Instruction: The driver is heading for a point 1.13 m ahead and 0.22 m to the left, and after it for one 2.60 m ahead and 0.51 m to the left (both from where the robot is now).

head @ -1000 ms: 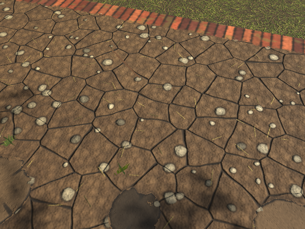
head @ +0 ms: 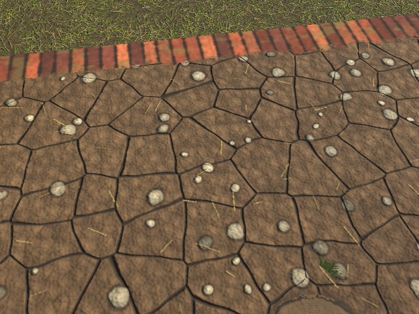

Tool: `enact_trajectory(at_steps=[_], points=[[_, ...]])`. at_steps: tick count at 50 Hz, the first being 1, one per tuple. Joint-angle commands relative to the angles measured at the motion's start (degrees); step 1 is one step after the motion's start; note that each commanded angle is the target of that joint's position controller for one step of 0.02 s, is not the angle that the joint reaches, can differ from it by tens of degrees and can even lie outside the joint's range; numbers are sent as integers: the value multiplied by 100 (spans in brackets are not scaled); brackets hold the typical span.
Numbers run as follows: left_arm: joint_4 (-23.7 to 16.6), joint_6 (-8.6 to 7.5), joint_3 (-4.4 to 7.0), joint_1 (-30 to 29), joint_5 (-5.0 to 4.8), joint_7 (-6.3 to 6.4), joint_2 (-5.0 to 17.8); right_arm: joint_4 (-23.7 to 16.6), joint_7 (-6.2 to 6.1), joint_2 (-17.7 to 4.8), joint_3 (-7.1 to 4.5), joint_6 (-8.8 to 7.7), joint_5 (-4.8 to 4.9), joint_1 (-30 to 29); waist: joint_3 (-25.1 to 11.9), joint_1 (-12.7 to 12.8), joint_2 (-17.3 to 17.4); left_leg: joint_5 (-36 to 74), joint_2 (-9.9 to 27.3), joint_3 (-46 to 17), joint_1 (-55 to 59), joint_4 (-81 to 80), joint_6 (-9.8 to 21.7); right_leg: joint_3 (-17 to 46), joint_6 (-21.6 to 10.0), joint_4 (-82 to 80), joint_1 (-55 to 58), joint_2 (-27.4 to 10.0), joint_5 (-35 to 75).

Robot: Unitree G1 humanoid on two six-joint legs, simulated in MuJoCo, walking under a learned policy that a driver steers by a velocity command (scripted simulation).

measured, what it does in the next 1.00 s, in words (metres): walks ahead, turning left: right foot, then left foot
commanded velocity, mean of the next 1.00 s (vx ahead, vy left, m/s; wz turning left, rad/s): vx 0.24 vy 0.00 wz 0.20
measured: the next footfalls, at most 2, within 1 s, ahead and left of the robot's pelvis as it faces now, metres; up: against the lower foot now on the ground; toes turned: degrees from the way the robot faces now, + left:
right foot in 0.22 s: +0.09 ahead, -0.13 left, +0.00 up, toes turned -1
left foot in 0.70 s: +0.23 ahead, +0.15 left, +0.00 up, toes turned +11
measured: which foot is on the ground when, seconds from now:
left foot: down 0.00-0.40, up 0.42-0.68, down 0.70-1.00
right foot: up 0.00-0.20, down 0.22-0.70, up 0.72-1.00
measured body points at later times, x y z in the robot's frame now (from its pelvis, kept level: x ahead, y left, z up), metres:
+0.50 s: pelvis +0.08 -0.02 +0.00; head +0.08 -0.02 +0.45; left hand +0.18 +0.23 -0.12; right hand +0.17 -0.29 -0.12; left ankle +0.09 +0.10 -0.70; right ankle +0.05 -0.13 -0.73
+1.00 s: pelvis +0.27 +0.09 +0.02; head +0.29 +0.13 +0.46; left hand +0.41 +0.39 -0.07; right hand +0.37 -0.16 -0.09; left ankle +0.19 +0.14 -0.73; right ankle +0.48 -0.05 -0.66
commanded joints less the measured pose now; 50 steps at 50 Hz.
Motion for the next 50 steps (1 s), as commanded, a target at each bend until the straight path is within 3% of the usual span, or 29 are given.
enact_trajectory(at_steps=[1,4,7,10,11,12,13,14,16,18,19,21,22,24,26,29,31,33,34,35,36,37,38,39,40,41,44,47,50], points=[[-203,11,-25,819,48,43,-29,-185,11,-651,-146,-72,-27,-65,-858,210,697,1668,1372,-984,369,-985,1285,-133,30,-923,486,-250,208],[-359,-14,-84,443,84,-7,31,-122,-18,-871,-217,-2,81,-31,-1197,93,717,1575,1558,-969,601,-954,1358,-200,-19,-1990,875,-367,682],[-419,40,-50,244,67,-68,212,-91,-28,-951,-221,152,162,21,-1099,43,747,-291,1511,-1040,497,-980,1196,-362,-149,-2864,1306,-259,1057],[-459,51,-19,256,176,-81,263,55,-7,-577,-65,209,206,254,-789,177,594,-1585,1119,-878,-78,-584,524,-285,-528,-4305,2200,-264,1628],[-586,49,27,268,266,-35,615,27,28,-321,25,182,118,390,-814,31,-123,-1919,711,-474,-377,248,68,773,-822,-4787,2422,-1144,1943],[-596,49,37,-120,282,-32,773,-2,18,-172,30,144,100,603,-645,-369,-1259,-1993,199,62,-91,553,-223,1374,-1341,-5216,1439,-1674,1394],[-711,-32,-36,-445,271,-70,438,59,-19,-500,-35,156,50,416,-419,-225,-1020,-1646,268,-152,417,752,-293,1266,-1361,-5385,909,-1454,679],[-659,-114,-96,-551,273,-97,219,104,-19,-506,-52,167,58,389,-361,-285,-929,-1210,253,-145,586,572,-284,953,-1106,-5296,860,-1158,395],[-559,-228,-103,-477,216,-142,197,276,-58,-537,-61,212,1,518,-368,-255,-787,-647,337,-210,889,346,-340,609,-778,-5100,892,-840,533],[-404,-245,-97,-148,202,-131,186,423,-23,-566,-57,236,103,704,-370,-174,-532,-909,326,-173,845,337,-290,348,-630,-5038,1053,-637,3],[-400,-219,-23,-2,163,-106,389,430,-22,-651,-95,235,198,598,-194,-22,-441,-1565,122,-1,402,633,-209,420,-705,-5121,1205,-658,-608],[-392,-228,139,262,77,-36,830,208,7,-640,-126,179,292,130,122,231,-657,-2038,41,97,-731,1502,-12,1363,-1227,-5615,1656,-1480,-1541],[-344,-284,199,403,55,13,952,53,50,-650,-141,130,311,-132,274,345,-716,-2168,293,-162,-1296,2061,106,1864,-1517,-5801,1890,-1972,-1499],[-260,-457,177,553,90,49,724,-27,120,-593,-175,56,367,-157,295,356,-450,-2497,685,-700,-2298,3024,240,2172,-1808,-5898,2623,-2425,-602],[-299,-538,160,217,5,13,555,31,177,-530,-171,23,361,7,76,216,-200,-2140,855,-701,-2280,2843,190,1452,-1598,-5908,2953,-2212,360],[-351,-538,245,-204,21,-107,713,65,287,-374,-94,63,307,92,-189,110,-242,-1502,738,-144,-988,2139,-9,124,-1270,-5839,2295,-1640,1345],[-301,-517,304,-158,-32,-173,820,51,331,-463,-107,112,310,178,-251,104,-349,-1205,531,151,-360,1733,-71,-269,-1181,-5655,2035,-1529,1213],[-248,-479,320,-174,-95,-197,844,136,334,-546,-165,145,303,554,-287,-128,-283,-978,244,474,426,1224,19,-566,-1023,-5095,1670,-1483,911],[-251,-472,288,-160,-60,-190,777,248,309,-706,-264,163,302,969,-429,-329,-212,-1084,-4,631,1070,1142,128,-764,-890,-4479,1384,-1381,1349],[-275,-475,202,-141,37,-176,539,401,259,-1066,-458,161,359,1701,-768,-674,206,-1162,42,226,2041,914,360,-1208,-602,-3061,945,-1115,1940],[-689,-541,37,-279,165,-170,46,373,159,-2013,-678,146,322,2271,-944,-721,2061,-1912,1634,-2964,3128,-213,1339,-1529,10,-414,-959,-272,497],[-836,-721,4,-468,21,-157,101,206,223,-1953,-591,13,267,2292,-1397,-754,1764,-2943,2263,-5234,3577,-1439,1968,-183,-54,587,-2027,150,-552],[-855,-848,69,-664,-196,-215,493,129,238,-1577,-496,-83,222,2035,-913,-716,1141,-3010,2314,-4782,3449,-1411,1833,77,-278,889,-2595,-247,-162],[-831,-909,79,-714,-167,-229,604,17,242,-1256,-411,-121,229,1749,-687,-558,739,-2600,2078,-4099,3054,-1204,1585,57,-450,639,-2510,-489,379],[-745,-922,97,-681,-6,-202,616,-102,237,-1071,-348,-97,240,1384,-467,-363,316,-2018,1828,-3463,2508,-1127,1377,63,-477,194,-2189,-692,830],[-713,-897,145,-613,108,-189,660,-220,217,-952,-301,-82,208,1137,-398,-196,358,-1525,1577,-2972,2052,-1200,1248,85,-467,-274,-1744,-810,1160],[-741,-774,152,-672,158,-219,546,-309,125,-1001,-317,-74,212,1197,-336,-87,406,-91,1207,-2197,1727,-1378,1199,-105,-261,-1032,-1381,-671,1831],[-955,-746,75,-1244,156,-220,322,-239,4,-1045,-356,-51,271,1516,-231,-211,387,835,946,-1711,1655,-1303,1050,-202,-76,-2272,-1319,-438,2639],[-1128,-783,1,-1884,99,-316,151,-177,-69,-1008,-365,-4,293,1775,-151,-434,654,681,776,-1602,1473,-1226,868,-301,-48,-3351,-901,-186,3338]])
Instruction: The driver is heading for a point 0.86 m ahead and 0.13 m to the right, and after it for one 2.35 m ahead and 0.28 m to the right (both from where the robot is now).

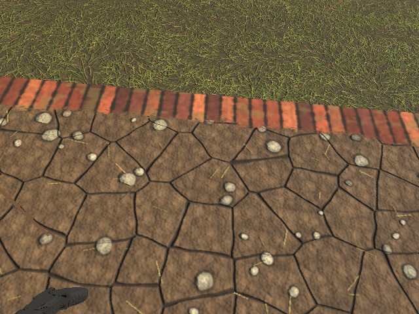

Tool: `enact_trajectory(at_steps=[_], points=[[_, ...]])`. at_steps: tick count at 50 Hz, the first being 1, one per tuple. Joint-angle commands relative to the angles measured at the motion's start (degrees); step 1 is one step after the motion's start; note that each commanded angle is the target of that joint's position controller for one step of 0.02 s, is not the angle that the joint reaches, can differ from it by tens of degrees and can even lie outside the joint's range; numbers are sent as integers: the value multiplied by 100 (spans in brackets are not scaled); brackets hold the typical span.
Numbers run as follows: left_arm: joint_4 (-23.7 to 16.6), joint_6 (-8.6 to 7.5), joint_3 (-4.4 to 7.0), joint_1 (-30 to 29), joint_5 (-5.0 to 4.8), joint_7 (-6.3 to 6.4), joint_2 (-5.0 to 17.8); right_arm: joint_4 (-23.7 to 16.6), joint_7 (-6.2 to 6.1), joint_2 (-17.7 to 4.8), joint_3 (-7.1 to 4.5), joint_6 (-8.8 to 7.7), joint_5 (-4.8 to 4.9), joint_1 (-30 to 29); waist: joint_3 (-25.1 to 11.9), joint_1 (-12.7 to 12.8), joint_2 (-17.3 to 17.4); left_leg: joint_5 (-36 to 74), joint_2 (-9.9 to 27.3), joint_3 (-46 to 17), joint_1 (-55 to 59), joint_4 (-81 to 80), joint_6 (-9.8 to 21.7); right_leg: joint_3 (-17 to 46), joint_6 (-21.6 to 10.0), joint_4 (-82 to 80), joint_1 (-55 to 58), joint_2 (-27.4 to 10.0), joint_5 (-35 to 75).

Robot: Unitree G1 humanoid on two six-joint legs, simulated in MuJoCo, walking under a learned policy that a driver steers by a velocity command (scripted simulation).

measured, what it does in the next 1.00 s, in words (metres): walks ahead: right foot, then left foot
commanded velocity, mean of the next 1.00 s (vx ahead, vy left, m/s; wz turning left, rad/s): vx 0.49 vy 0.00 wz -0.13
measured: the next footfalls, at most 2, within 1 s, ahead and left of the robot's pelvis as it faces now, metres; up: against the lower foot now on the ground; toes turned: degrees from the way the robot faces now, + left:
right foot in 0.20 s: +0.33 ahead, -0.11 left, +0.00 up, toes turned +7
left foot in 0.68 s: +0.55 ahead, +0.15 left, +0.00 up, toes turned -3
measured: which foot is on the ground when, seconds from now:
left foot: down 0.00-0.22, up 0.24-0.66, down 0.68-1.00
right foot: up 0.00-0.18, down 0.20-0.68, up 0.70-1.00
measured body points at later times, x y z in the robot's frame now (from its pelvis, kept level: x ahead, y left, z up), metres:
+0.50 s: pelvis +0.29 -0.02 +0.00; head +0.33 -0.02 +0.45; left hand +0.29 +0.25 -0.13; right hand +0.51 -0.25 -0.09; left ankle +0.39 +0.15 -0.69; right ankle +0.29 -0.12 -0.75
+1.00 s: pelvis +0.55 +0.03 +0.00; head +0.57 +0.03 +0.44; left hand +0.78 +0.26 -0.09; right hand +0.52 -0.26 -0.12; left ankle +0.51 +0.15 -0.75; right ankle +0.65 -0.15 -0.68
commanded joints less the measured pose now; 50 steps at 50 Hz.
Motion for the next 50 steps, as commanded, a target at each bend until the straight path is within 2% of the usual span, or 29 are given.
enact_trajectory(at_steps=[1,4,7,9,10,11,12,13,14,15,16,17,19,22,25,29,31,33,34,35,36,37,38,39,40,41,44,47,50], points=[[-585,-110,8,-923,-52,-89,186,-266,-110,-1034,-293,-31,40,210,215,-119,768,1613,1112,-935,-240,-466,594,-254,55,-947,209,346,656],[-667,-195,-5,-1226,-71,-206,223,-170,-133,-970,-286,0,50,450,243,-245,749,1585,1321,-1131,188,-264,581,-227,-78,-1400,311,376,820],[-679,-247,43,-1145,-86,-253,357,-134,-169,-1014,-321,61,15,441,257,-125,872,2249,1550,-1293,681,65,507,-254,-296,-1597,511,393,308],[-537,-257,168,-455,-76,-196,617,-198,-155,-1096,-357,98,-16,304,-190,242,1030,4252,1397,-1157,855,900,375,-549,-565,-1690,1521,654,-187],[-381,-252,251,350,-54,-152,808,-286,-125,-1054,-323,106,-48,138,-782,682,1021,4689,1153,-955,524,1861,229,-461,-831,-1659,2770,465,55],[-260,-225,303,1468,42,-95,1101,-462,-102,-811,-220,88,-155,44,-1719,1100,491,3180,788,-821,-595,3504,83,700,-1270,-1371,4624,-565,94],[79,-186,378,1992,13,-160,1321,-326,-43,-192,-45,28,-24,1193,-2586,618,-1549,-1624,-183,-543,-2847,5584,-340,3513,-2290,-1760,6764,-1946,-993],[106,-161,254,2073,-116,-162,740,-228,-34,-751,-120,-23,91,953,-2175,867,-1001,-1793,75,-867,-3538,6150,-312,4074,-2074,-2361,6458,-1840,-2197],[64,-126,182,1593,-142,-118,534,-450,-19,-1063,-205,-57,146,70,-1124,917,-436,-1272,333,-677,-3788,6148,-302,3096,-1796,-2529,5518,-1614,-2168],[33,-85,142,1194,-86,-105,520,-595,-29,-1003,-180,-93,70,-419,-564,738,166,-803,601,-406,-3618,5868,-302,2437,-1635,-2699,4546,-1386,-1520],[47,-71,114,1015,-39,-117,465,-664,-20,-929,-192,-121,-37,-635,-230,575,278,-570,774,-280,-3489,5535,-327,2044,-1612,-2855,3892,-1189,-903],[65,-82,82,961,16,-126,424,-694,-4,-842,-199,-122,-74,-570,-182,382,101,-438,938,-231,-3199,5281,-339,1787,-1596,-3003,3485,-986,-539],[139,-96,67,979,-59,-146,388,-679,1,-610,-151,-107,-82,-394,-188,214,-126,-421,1012,-78,-2988,4770,-418,1468,-1686,-3210,3158,-775,-152],[242,-64,144,1093,-148,-78,666,-893,-6,-421,-54,-128,-175,-918,17,271,-112,-39,1050,145,-2964,3586,-621,1055,-1736,-3416,2713,-665,127],[333,26,195,1320,-191,-13,832,-1021,42,-352,7,-196,-143,-1600,86,509,-119,1142,818,252,-2448,2260,-720,674,-1496,-3347,2420,-399,1],[467,135,203,1793,-254,11,895,-1218,113,-579,-65,-275,-47,-2176,45,687,-221,1483,580,162,-2029,1456,-729,1022,-1330,-2957,2698,-569,-478],[464,190,217,1807,-243,39,939,-1248,127,-754,-149,-322,-20,-2116,-12,550,-315,1195,548,130,-1665,1153,-616,1319,-1182,-2634,2862,-673,-801],[426,231,156,1754,-193,60,751,-1065,81,-962,-285,-351,-50,-1372,-315,127,-323,925,590,218,-489,847,-385,1252,-919,-1838,2627,-362,-623],[294,212,32,1636,-119,46,415,-981,20,-1284,-393,-366,-152,-514,-953,-298,93,698,1422,-528,778,874,-38,905,-681,-382,1983,19,-1048],[109,134,-106,2231,-195,60,-34,-863,-1,-1782,-524,-274,-238,89,-1795,-201,1680,-172,2788,-2661,2596,554,759,111,-336,1552,157,687,-2863],[121,113,-29,2259,-304,74,387,-782,39,-1441,-458,-241,-183,231,-1748,-238,1848,-1238,2953,-3766,2504,104,954,368,-278,2638,-657,452,-3368],[107,149,86,1873,-331,77,743,-806,36,-1073,-354,-233,-136,-19,-1044,-256,1267,-1340,2748,-3035,1909,8,747,457,-272,3036,-901,222,-2866],[69,193,100,1600,-274,81,737,-828,44,-885,-284,-223,-139,-358,-640,-127,921,-770,2504,-2277,1259,-71,595,322,-246,3027,-776,39,-2415],[34,236,112,1457,-219,71,672,-806,63,-701,-228,-217,-152,-665,-317,28,824,-224,2244,-1703,697,-243,530,293,-214,2809,-614,-102,-2089],[7,293,128,1438,-214,45,591,-779,68,-613,-205,-231,-182,-848,-128,185,953,157,2082,-1253,271,-420,474,291,-197,2636,-382,-246,-1873],[-5,351,117,1447,-226,20,488,-742,73,-607,-220,-257,-183,-938,-41,263,993,432,1983,-910,-14,-580,455,236,-176,2551,-176,-305,-1732],[-141,448,85,1235,-187,-6,310,-573,57,-773,-308,-343,-162,-887,67,325,727,1325,2002,-229,-153,-805,557,226,-88,2218,-252,-343,-1273],[-273,441,45,861,-173,-61,243,-406,12,-934,-363,-322,-165,-787,130,249,594,1735,1971,356,42,-849,517,176,-67,1341,-339,-337,-561],[-441,398,-9,243,-167,-181,172,-291,-30,-1103,-398,-263,-128,-667,286,29,540,1732,1919,866,131,-854,393,-136,-148,364,-112,-264,92]])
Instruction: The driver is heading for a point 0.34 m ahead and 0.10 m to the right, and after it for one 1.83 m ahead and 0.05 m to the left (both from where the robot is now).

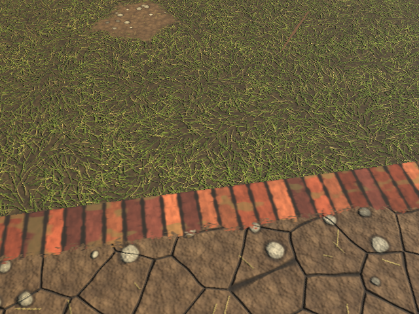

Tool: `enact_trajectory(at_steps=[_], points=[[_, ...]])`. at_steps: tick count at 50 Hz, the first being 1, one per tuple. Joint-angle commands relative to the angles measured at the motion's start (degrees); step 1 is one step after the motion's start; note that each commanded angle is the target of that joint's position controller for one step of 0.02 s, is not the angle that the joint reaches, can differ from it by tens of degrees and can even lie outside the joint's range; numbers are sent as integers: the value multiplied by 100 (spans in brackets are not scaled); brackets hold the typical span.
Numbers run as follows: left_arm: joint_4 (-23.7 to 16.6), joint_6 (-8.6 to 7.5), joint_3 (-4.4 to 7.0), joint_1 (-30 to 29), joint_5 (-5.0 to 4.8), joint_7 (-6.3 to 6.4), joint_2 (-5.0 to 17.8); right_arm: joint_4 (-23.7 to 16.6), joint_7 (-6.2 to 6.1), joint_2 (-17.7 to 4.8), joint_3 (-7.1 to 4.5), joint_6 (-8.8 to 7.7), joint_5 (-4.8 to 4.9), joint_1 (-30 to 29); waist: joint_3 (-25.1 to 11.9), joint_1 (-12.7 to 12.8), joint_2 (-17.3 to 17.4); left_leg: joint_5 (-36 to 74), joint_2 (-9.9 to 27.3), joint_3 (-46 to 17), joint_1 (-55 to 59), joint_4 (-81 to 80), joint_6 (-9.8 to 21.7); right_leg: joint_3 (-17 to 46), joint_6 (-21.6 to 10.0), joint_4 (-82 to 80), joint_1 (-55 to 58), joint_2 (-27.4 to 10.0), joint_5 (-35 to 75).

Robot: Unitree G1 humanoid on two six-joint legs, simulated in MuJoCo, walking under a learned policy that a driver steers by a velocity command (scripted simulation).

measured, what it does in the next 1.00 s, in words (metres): walks ahead: right foot, then left foot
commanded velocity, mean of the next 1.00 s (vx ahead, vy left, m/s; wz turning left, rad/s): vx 0.50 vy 0.00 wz -0.02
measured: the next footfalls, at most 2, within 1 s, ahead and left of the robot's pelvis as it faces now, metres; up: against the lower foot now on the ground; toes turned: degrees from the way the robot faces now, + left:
right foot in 0.20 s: +0.26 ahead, -0.15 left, +0.00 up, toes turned -10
left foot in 0.74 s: +0.62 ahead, +0.00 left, +0.00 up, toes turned -5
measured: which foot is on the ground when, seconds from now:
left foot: down 0.00-0.18, up 0.20-0.72, down 0.74-1.00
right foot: up 0.00-0.18, down 0.20-0.76, up 0.78-1.00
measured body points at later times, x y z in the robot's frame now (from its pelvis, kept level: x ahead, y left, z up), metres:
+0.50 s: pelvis +0.27 -0.08 +0.00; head +0.30 -0.10 +0.45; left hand +0.41 +0.17 -0.10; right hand +0.39 -0.37 -0.10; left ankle +0.47 +0.07 -0.67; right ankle +0.22 -0.14 -0.74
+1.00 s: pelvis +0.58 -0.07 +0.00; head +0.62 -0.06 +0.45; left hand +0.75 +0.20 -0.09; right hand +0.67 -0.34 -0.11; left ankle +0.58 +0.00 -0.74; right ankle +0.69 -0.26 -0.68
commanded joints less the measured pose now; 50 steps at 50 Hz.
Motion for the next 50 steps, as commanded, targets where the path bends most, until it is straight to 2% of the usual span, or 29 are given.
enact_trajectory(at_steps=[1,4,6,8,9,10,11,12,13,14,15,17,19,21,26,31,33,34,35,36,37,38,39,40,41,42,43,46,50], points=[[-502,-78,-71,-499,8,-126,-4,-374,-53,-926,-196,-63,46,-395,288,58,586,1688,1532,-447,-64,-643,828,-190,-77,-795,57,-42,561],[-727,-74,-68,-915,-22,-220,50,-238,-53,-1082,-244,27,136,-184,444,-32,600,1838,1685,-232,388,-498,717,-403,-259,-1276,68,21,223],[-826,-64,-16,-932,-10,-262,168,-201,-63,-1207,-280,104,181,-173,362,84,692,2985,1733,-32,649,-71,608,-657,-464,-1476,386,230,-303],[-731,-24,149,-265,15,-246,453,-216,-102,-1391,-328,188,222,-215,-164,545,869,4964,1642,216,695,1154,478,-1015,-738,-1594,1512,712,-794],[-469,-3,331,710,-3,-188,746,-247,-130,-1323,-294,219,235,-266,-665,1073,746,5085,1432,391,209,2377,309,-1055,-956,-1955,2907,985,-453],[-267,60,524,1630,-20,-58,1245,-373,-145,-1027,-171,184,79,-151,-1208,1401,43,3047,1176,388,-1332,4225,34,205,-1305,-2044,4741,254,-337],[-360,-13,546,1316,-49,-49,1844,-746,-46,-238,98,12,-89,349,-1816,607,-1353,-2036,-8,-387,-3776,6112,-274,3610,-2391,-2774,6382,-1159,-1485],[-476,-90,401,1536,-18,-75,1292,-797,25,-791,9,-194,142,-386,-2202,1149,-585,-1941,67,-1461,-4369,6573,-174,4319,-2356,-3510,6445,-1343,-1999],[-390,-166,306,1337,27,-93,1007,-955,48,-983,-42,-276,310,-853,-1333,1130,-345,-1345,285,-1403,-4718,6397,-55,3468,-2073,-3563,5832,-1186,-1439],[-415,-196,253,990,8,-88,856,-930,3,-886,-6,-310,216,-871,-894,847,120,-855,525,-1400,-4433,5905,-21,2794,-1888,-3526,4961,-934,-811],[-480,-191,196,606,25,-74,680,-860,-40,-895,-34,-292,62,-829,-597,596,219,-598,686,-1394,-4015,5438,-70,2240,-1751,-3566,4181,-697,-191],[-530,-224,92,275,138,-33,409,-695,1,-835,-45,-133,47,-461,-540,295,36,-260,879,-1340,-3375,5065,-159,1659,-1699,-3810,3437,-539,615],[-360,-300,86,365,134,-7,467,-609,9,-658,-4,-5,30,-417,-428,271,46,52,879,-1188,-3284,4743,-291,1142,-1705,-3975,3084,-487,1284],[-178,-340,99,539,137,37,569,-703,-1,-525,53,52,37,-776,-201,387,29,684,909,-1154,-3514,4199,-356,736,-1602,-4118,3005,-419,1500],[133,-379,70,796,144,88,645,-841,129,-364,144,8,140,-1565,129,778,-6,2389,681,-1002,-3374,2478,-158,41,-1186,-4353,3219,-302,829],[469,-307,110,1083,119,96,721,-1146,320,-370,156,-4,191,-2076,414,971,96,1890,447,-1066,-3942,1820,126,-140,-1117,-4106,4392,-765,1130],[512,-226,132,1043,98,137,772,-1242,399,-383,148,-8,165,-2042,331,880,32,1319,311,-922,-3889,1729,281,-260,-1004,-3740,4766,-865,2058],[488,-189,149,948,98,169,839,-1249,415,-445,117,3,147,-1870,161,754,-64,1003,148,-745,-3552,1726,379,-372,-921,-3408,4830,-838,3060],[458,-147,171,888,101,208,926,-1213,404,-575,49,29,129,-1549,-136,576,-200,704,-74,-533,-3030,1796,484,-470,-839,-2908,4876,-785,4189],[422,-90,167,782,96,251,959,-1082,375,-788,-74,51,118,-872,-547,179,-188,708,-322,-372,-2100,1663,639,-663,-706,-1959,4710,-627,4933],[356,-92,127,759,115,303,900,-932,305,-1110,-220,77,125,-11,-1039,-256,15,1133,-119,-855,-559,1554,903,-829,-484,-605,3777,-437,4280],[110,-230,-61,1357,222,247,363,-929,238,-1748,-384,84,93,558,-1872,-85,1282,806,1397,-3581,1856,1516,1953,-880,-48,1825,1322,456,1062],[157,-418,-146,1276,254,134,294,-901,236,-1399,-277,86,184,674,-2507,-125,1567,235,1934,-5648,2706,546,2359,95,17,2754,153,1102,-2742],[-1,-562,-48,791,18,24,674,-925,204,-1096,-186,117,162,514,-1846,-255,1173,-323,1782,-4974,2344,374,2004,475,-93,2959,-440,691,-2475],[-139,-638,-81,383,-48,-2,664,-1008,178,-983,-156,139,149,171,-1154,-153,652,-226,1579,-4267,1465,284,1792,355,-161,2573,-495,427,-2036],[-184,-660,-74,193,60,25,622,-1081,170,-892,-121,163,131,-171,-605,73,213,274,1365,-3762,540,157,1667,245,-143,1974,-332,235,-1761],[-180,-613,-23,236,162,60,661,-1170,155,-754,-64,162,81,-407,-393,288,245,811,1169,-3401,-83,11,1605,230,-95,1559,44,67,-1543],[-137,-439,-38,533,234,122,499,-1222,95,-792,-76,150,79,-597,-264,558,563,1698,904,-2916,-977,-217,1681,68,196,918,512,9,-1315],[-310,-410,-144,-234,244,164,249,-1069,-30,-997,-145,178,146,-351,-108,305,652,1728,490,-2331,-1450,-152,1379,-60,417,-785,787,214,138]])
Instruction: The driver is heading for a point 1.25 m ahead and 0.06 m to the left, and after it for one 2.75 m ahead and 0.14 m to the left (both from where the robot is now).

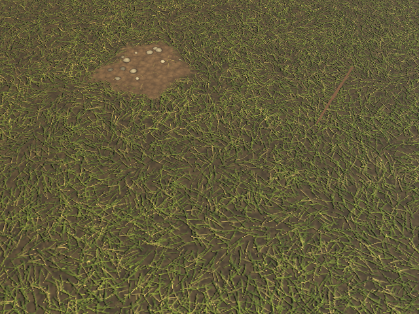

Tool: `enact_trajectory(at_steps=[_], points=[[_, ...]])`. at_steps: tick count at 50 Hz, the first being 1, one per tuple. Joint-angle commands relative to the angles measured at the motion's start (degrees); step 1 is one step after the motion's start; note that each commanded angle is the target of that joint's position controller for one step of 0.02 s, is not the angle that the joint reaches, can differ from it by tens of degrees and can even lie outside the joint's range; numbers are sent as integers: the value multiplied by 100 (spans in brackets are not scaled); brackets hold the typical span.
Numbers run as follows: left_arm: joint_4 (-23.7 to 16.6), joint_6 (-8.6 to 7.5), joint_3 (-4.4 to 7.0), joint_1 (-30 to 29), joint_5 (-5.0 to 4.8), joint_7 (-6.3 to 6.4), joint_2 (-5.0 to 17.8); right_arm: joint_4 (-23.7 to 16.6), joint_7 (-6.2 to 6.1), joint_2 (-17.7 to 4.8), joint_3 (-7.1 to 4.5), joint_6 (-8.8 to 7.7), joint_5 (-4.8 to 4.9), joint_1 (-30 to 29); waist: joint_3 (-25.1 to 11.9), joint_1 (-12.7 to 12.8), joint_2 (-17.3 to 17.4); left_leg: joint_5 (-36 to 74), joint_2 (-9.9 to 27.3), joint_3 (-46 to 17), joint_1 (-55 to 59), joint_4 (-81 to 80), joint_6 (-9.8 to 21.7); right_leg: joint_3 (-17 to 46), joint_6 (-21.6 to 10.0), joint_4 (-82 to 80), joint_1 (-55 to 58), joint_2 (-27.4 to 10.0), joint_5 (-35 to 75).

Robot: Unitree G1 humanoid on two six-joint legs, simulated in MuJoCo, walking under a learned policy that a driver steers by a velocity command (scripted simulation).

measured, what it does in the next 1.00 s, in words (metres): goes down: right foot, then left foot 0.04 m lower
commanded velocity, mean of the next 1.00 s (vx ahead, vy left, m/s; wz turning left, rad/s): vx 0.50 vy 0.00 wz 0.22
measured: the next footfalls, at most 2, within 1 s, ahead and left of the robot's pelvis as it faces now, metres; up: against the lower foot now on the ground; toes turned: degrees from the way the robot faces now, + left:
right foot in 0.20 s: +0.30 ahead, -0.15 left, +0.00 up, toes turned +12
left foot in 0.74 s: +0.50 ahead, +0.20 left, -0.04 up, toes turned +18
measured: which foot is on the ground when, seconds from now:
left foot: down 0.00-0.22, up 0.24-0.72, down 0.74-1.00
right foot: up 0.00-0.18, down 0.20-0.74, up 0.76-1.00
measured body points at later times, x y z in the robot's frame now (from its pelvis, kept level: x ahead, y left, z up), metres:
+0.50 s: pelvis +0.27 -0.04 +0.00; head +0.30 -0.04 +0.45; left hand +0.23 +0.25 -0.12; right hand +0.52 -0.24 -0.09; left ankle +0.32 +0.15 -0.69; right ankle +0.26 -0.15 -0.74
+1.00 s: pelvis +0.52 +0.12 -0.04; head +0.54 +0.14 +0.41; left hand +0.58 +0.42 -0.16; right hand +0.63 -0.14 -0.15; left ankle +0.46 +0.19 -0.78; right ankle +0.64 -0.03 -0.70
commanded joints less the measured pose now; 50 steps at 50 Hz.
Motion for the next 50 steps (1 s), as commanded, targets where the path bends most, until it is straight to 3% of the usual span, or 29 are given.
enact_trajectory(at_steps=[1,3,6,8,9,10,11,12,13,14,15,16,19,23,27,31,33,35,36,37,38,39,40,41,42,43,45,47,50], points=[[-374,-57,47,-367,-2,12,261,-351,-114,-994,-283,-51,59,-108,-218,-17,545,1172,1072,-856,-510,-652,810,-263,135,-1217,702,304,1204],[-463,-112,54,-761,-62,-46,281,-259,-145,-1040,-299,-5,79,122,-244,-194,606,850,1090,-1030,-432,-553,711,-270,122,-1806,970,506,1670],[-514,-186,145,-886,-127,-108,481,-185,-160,-989,-301,59,104,294,-294,-178,712,539,1270,-1552,56,-131,621,-73,16,-2268,1163,594,1377],[-425,-255,246,-590,-158,-147,668,-244,-181,-959,-314,75,56,126,-357,43,875,590,1420,-1911,239,252,520,45,-186,-2222,1535,552,1095],[-313,-284,306,-206,-149,-141,742,-313,-179,-899,-301,82,54,-61,-421,281,915,705,1327,-1913,220,541,417,-21,-321,-2423,1926,545,933],[-218,-314,385,322,-86,-112,875,-378,-153,-706,-235,71,47,-95,-758,561,783,823,1045,-1722,58,1270,238,45,-525,-2611,2783,334,819],[-219,-308,465,975,-7,-52,1208,-432,-119,-310,-97,49,-31,290,-1541,658,-142,-496,593,-1211,-740,2875,-1,1107,-972,-2576,4305,-790,476],[8,-204,559,1357,-46,-70,1526,-521,-102,-130,-7,1,146,1123,-2108,370,-2050,-2493,54,-485,-2644,4576,-314,3648,-1927,-3105,5798,-1893,-855],[-86,-170,454,1290,-147,-85,963,-406,-135,-759,-129,6,188,826,-1634,601,-1240,-2158,538,-550,-3294,5249,-383,3869,-1777,-3434,5471,-1844,-2067],[-107,-143,373,1100,-135,-63,705,-513,-148,-1047,-222,48,127,109,-929,767,-604,-1588,703,-423,-3416,5418,-407,2999,-1518,-3499,4784,-1597,-1814],[-122,-115,314,831,-76,-63,612,-586,-159,-986,-229,91,57,-180,-542,670,-229,-1211,887,-303,-3229,5325,-439,2269,-1408,-3576,4109,-1368,-966],[-75,-102,275,648,-67,-63,493,-660,-130,-892,-238,104,22,-303,-263,548,-268,-963,1050,-330,-3112,5073,-454,1780,-1394,-3697,3642,-1174,-421],[130,-156,251,607,-86,-110,404,-663,-65,-504,-174,152,103,-239,-87,338,-487,-805,1196,-173,-2621,4354,-442,878,-1392,-4098,3034,-806,239],[419,-160,349,678,-143,-138,744,-772,-7,-254,-43,84,12,-708,-86,363,-237,-94,1233,0,-2623,2952,-501,259,-1587,-4302,3154,-830,1201],[665,-118,343,889,-236,-96,816,-835,130,-314,-37,-106,44,-1349,-49,567,-167,1403,1220,166,-2420,1830,-462,-280,-1391,-4069,3382,-659,1437],[916,9,377,1248,-309,-70,990,-1028,227,-285,-4,-147,104,-1995,211,761,-233,1462,1111,240,-2110,822,-381,-245,-1213,-3874,3598,-807,992],[1033,93,408,1327,-325,-49,1068,-1060,243,-380,-27,-132,112,-2040,277,706,-256,999,1082,238,-2041,638,-278,-191,-1154,-3596,3867,-957,1281],[1115,171,433,1307,-334,-41,1161,-901,202,-587,-127,-145,62,-1529,6,364,-165,691,948,358,-1239,414,-81,-251,-1039,-2753,3956,-894,2279],[1122,193,391,1279,-333,-49,1093,-647,162,-779,-245,-157,9,-763,-458,-48,4,944,801,557,-117,240,63,-404,-921,-1854,3693,-653,2746],[1060,172,283,1270,-238,-57,833,-399,103,-1032,-354,-131,-53,177,-1095,-472,140,1230,1288,184,1617,714,221,-493,-731,-510,2545,-388,1690],[957,96,74,1664,79,-133,106,-291,21,-1449,-384,-67,-101,705,-1823,-231,1756,3137,2437,-1007,3310,1519,300,-598,-465,1527,868,252,-2631],[926,-59,34,2097,-283,-149,248,-259,79,-1490,-410,-35,-135,1055,-2706,-356,2062,1476,3192,-3042,4130,679,1254,136,-333,2578,-383,724,-2734],[893,-110,170,1462,-474,-99,707,-189,101,-1182,-384,-41,-96,953,-2029,-541,1071,503,3032,-2868,3580,138,1154,266,-332,2770,-882,424,-2278],[728,-114,201,918,-457,-53,849,-216,97,-966,-297,-85,-67,479,-1208,-443,810,557,2824,-2216,2707,-114,947,106,-339,2648,-967,215,-1686],[778,-43,215,803,-358,5,809,-269,110,-740,-208,-127,-100,-51,-768,-161,510,1021,2614,-1683,1837,-285,796,31,-297,2474,-654,-3,-1207],[783,27,246,882,-283,21,775,-262,133,-584,-174,-200,-115,-366,-528,82,656,1595,2406,-1182,1220,-437,711,105,-285,2026,-316,-156,-720],[884,169,238,1082,-293,-3,497,-110,104,-427,-174,-332,-125,-503,-369,299,776,2277,2149,-427,687,-738,500,157,-280,1644,181,-219,-288],[785,234,202,889,-269,-13,270,48,32,-504,-221,-392,-142,-461,-205,338,622,2618,2145,-11,556,-936,482,191,-213,1216,70,-215,64],[602,236,185,480,-241,-60,181,206,-72,-573,-250,-387,-154,-400,-34,278,485,2695,2042,542,690,-1124,396,210,-239,223,-150,-85,844]])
